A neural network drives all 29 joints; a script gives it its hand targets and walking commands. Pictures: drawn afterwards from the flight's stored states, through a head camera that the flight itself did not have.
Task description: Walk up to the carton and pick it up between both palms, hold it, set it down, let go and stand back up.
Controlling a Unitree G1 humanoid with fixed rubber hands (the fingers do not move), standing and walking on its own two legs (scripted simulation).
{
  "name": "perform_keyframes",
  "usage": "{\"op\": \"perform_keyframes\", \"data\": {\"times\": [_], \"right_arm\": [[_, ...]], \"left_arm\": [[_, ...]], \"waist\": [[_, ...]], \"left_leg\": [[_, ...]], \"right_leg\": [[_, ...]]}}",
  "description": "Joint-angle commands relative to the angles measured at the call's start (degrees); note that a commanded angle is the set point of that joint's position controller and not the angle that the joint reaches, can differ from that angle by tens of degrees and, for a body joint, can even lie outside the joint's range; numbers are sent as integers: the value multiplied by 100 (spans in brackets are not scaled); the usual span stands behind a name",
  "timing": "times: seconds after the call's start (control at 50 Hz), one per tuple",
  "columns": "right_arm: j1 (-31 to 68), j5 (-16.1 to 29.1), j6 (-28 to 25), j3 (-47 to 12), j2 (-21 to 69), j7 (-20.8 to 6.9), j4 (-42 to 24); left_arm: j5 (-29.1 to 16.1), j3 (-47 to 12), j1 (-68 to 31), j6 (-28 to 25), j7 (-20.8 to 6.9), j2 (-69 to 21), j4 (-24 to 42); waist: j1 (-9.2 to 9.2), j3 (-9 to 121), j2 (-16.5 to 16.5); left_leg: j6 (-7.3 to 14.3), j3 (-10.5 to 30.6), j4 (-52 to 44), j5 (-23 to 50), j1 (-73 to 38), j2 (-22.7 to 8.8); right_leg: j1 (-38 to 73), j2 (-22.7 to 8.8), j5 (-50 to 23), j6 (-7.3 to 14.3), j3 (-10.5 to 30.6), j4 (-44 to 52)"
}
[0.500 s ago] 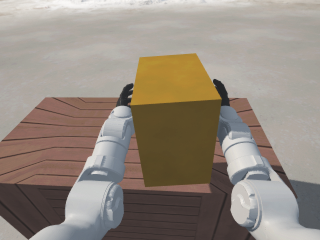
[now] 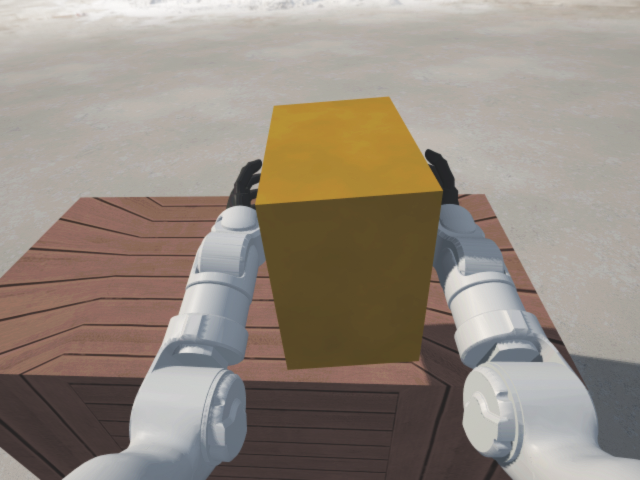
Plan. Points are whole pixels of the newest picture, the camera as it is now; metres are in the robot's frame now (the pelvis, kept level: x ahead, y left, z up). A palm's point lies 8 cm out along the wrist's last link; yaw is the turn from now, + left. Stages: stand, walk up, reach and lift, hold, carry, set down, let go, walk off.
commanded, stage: reach and lift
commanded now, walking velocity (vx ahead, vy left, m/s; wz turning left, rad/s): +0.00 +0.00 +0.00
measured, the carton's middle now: (341, 224) +0.40 +0.00 +0.18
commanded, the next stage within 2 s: hold in 0.08 s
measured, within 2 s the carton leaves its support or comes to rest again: neither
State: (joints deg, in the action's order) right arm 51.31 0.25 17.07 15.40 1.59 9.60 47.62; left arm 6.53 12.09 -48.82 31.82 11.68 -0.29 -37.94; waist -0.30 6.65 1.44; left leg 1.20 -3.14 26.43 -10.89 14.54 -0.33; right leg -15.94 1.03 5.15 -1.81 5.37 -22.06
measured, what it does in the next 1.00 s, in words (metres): stands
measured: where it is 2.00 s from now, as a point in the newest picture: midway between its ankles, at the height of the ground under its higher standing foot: outside the picture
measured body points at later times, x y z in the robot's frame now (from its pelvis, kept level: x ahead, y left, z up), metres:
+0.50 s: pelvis +0.00 +0.00 +0.00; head -0.07 +0.00 +0.45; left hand +0.39 +0.13 +0.21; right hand +0.40 -0.12 +0.21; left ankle +0.04 +0.10 -0.74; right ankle +0.08 -0.14 -0.74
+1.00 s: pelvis +0.00 +0.00 +0.00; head -0.07 +0.00 +0.45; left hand +0.39 +0.13 +0.22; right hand +0.40 -0.12 +0.22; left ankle +0.04 +0.10 -0.74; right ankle +0.08 -0.14 -0.74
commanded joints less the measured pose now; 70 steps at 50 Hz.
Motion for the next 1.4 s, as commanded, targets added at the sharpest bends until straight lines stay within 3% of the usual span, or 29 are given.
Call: {"op": "perform_keyframes", "data": {"times": [0.0,0.24,0.42,0.76,0.86,1.38], "right_arm": [[5277,1391,-143,-2921,3664,-578,-1879],[5233,1560,84,-3068,3720,-433,-2230],[5310,1632,255,-3072,3817,-399,-2232],[5389,1809,409,-3300,4014,-294,-2562],[5270,1739,469,-3169,3947,-285,-2374],[5285,1810,502,-3254,4104,-256,-2479]], "left_arm": [[-213,-1784,-4647,-352,-865,-4337,1445],[-255,-1910,-4657,-94,-1010,-4324,1776],[-201,-1752,-4849,37,-1075,-4216,1818],[-315,-1872,-4965,106,-1114,-4207,2046],[-207,-1741,-4873,175,-1156,-4136,1848],[-282,-1804,-5114,102,-1182,-4091,2114]], "waist": [[-146,2968,-291],[-272,2804,-250],[-226,2593,-271],[-262,2826,-230],[-286,2559,-195],[-307,2767,-205]], "left_leg": [[-303,602,-664,939,-1188,139],[-276,616,-708,665,-1080,163],[-183,598,-838,167,-821,169],[-175,596,-756,303,-842,190],[-181,593,-825,81,-735,172],[-193,591,-772,182,-786,175]], "right_leg": [[1909,420,-313,138,-712,513],[1973,422,-190,160,-676,534],[1931,391,153,168,-642,581],[2000,393,-25,140,-612,532],[1964,377,164,151,-614,566],[2055,367,76,119,-607,547]]}}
